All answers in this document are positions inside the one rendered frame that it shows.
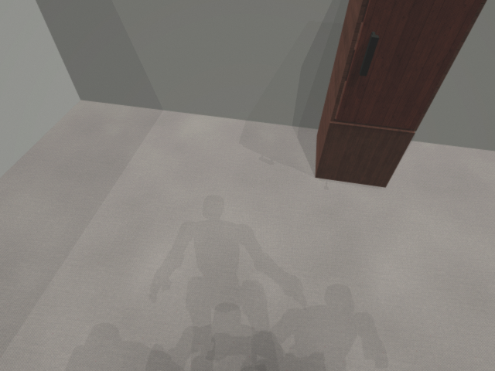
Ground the cupboard door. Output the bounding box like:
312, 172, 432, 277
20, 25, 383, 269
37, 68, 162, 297
336, 0, 482, 129

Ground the handle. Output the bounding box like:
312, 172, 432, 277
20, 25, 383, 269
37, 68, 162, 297
360, 32, 379, 76

